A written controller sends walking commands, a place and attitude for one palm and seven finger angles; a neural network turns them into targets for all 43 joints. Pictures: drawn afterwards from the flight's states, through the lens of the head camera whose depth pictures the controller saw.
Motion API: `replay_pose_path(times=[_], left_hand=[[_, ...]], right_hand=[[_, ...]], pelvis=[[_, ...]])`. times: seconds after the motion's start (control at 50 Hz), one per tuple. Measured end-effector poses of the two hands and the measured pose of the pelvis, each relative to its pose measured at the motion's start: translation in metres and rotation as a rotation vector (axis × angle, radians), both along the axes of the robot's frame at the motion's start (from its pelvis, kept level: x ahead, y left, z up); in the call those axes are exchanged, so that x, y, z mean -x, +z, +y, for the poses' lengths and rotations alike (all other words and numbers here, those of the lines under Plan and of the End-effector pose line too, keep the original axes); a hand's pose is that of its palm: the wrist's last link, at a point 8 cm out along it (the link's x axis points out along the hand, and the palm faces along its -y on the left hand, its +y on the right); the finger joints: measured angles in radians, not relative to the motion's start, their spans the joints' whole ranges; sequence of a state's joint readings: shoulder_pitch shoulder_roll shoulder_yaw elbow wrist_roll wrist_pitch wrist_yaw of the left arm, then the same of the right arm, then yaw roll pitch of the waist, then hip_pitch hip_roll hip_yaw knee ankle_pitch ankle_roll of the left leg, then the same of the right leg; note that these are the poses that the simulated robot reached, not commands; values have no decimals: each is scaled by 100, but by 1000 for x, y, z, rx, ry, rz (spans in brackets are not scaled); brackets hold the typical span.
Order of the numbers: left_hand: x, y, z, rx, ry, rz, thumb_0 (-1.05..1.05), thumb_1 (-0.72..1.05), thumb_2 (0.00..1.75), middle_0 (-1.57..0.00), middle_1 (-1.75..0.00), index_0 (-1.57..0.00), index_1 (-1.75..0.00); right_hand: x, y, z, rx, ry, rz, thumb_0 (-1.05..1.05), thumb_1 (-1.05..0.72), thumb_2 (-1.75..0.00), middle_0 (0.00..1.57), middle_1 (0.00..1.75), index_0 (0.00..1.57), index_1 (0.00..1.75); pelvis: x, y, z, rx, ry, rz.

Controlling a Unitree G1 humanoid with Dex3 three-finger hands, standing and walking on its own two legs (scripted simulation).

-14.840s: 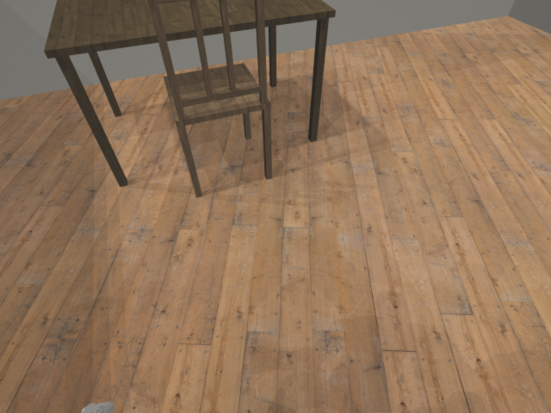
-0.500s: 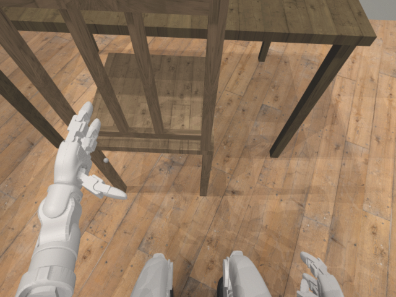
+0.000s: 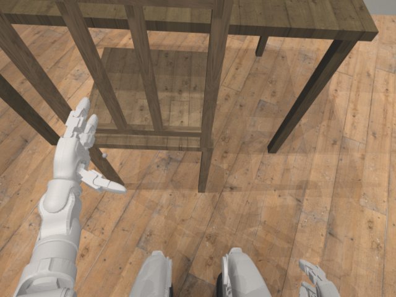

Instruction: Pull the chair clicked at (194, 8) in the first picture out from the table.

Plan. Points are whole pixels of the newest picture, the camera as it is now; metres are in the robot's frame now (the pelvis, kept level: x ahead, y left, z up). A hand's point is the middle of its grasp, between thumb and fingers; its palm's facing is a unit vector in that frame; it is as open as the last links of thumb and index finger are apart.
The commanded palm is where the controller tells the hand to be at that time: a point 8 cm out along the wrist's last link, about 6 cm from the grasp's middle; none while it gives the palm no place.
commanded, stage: aim the fingers beside a spindle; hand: left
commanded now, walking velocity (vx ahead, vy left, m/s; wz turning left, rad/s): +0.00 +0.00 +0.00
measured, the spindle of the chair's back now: (102, 81) +0.53 +0.21 +0.06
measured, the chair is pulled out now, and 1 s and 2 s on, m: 0.00 0.00 0.00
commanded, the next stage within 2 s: push the fingers through the gap in 0.24 s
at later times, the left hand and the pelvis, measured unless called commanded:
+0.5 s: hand (104, 152) +0.39 +0.19 +0.01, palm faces -0.03 -1.00 -0.03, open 17.0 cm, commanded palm +0.38 +0.24 +0.02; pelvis +0.00 +0.00 +0.00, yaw +0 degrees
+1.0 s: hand (107, 127) +0.45 +0.20 +0.01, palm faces -0.03 -1.00 -0.03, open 17.0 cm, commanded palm +0.43 +0.24 +0.02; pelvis +0.00 +0.01 -0.01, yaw -1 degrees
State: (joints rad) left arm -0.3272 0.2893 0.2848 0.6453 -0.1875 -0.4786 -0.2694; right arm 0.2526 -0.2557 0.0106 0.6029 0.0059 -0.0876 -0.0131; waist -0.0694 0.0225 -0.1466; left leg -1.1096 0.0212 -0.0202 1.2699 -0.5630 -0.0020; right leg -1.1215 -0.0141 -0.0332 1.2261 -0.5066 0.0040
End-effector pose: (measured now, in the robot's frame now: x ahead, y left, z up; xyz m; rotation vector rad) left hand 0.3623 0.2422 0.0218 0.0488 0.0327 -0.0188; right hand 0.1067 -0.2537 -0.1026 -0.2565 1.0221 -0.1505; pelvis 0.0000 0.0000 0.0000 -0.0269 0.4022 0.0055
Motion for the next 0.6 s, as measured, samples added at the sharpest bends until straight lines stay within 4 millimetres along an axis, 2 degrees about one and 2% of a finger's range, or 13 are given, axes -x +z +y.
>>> replay_pose_path(times=[0.16,0.24,0.42,0.5,0.6], left_hand=[[-3,1,-4,7,-20,-9,-1,-50,30,-7,-8,-6,-8],[-5,-4,0,12,-7,7,-1,-50,30,-7,-8,-6,-8],[-1,1,3,9,-15,-8,-1,-50,30,-7,-8,-6,-8],[-9,-5,4,14,-7,11,-1,-50,30,-7,-8,-6,-8],[-23,-2,7,13,-6,-13,-1,-50,30,-7,-8,-6,-8]], right_hand=[[-10,2,3,3,11,-18,1,-91,-90,20,30,21,30],[-13,3,4,7,15,-22,1,-91,-90,21,30,21,30],[-14,3,6,2,18,-16,1,-91,-90,20,30,21,30],[-12,1,5,14,21,-5,1,-91,-90,21,30,21,30],[-7,-1,3,26,9,8,1,-91,-90,21,30,21,30]], pelvis=[[-1,0,3,4,2,0],[-1,-1,3,4,0,3],[-4,1,5,7,3,3],[-3,-2,4,9,6,7],[-1,-4,4,13,5,13]])
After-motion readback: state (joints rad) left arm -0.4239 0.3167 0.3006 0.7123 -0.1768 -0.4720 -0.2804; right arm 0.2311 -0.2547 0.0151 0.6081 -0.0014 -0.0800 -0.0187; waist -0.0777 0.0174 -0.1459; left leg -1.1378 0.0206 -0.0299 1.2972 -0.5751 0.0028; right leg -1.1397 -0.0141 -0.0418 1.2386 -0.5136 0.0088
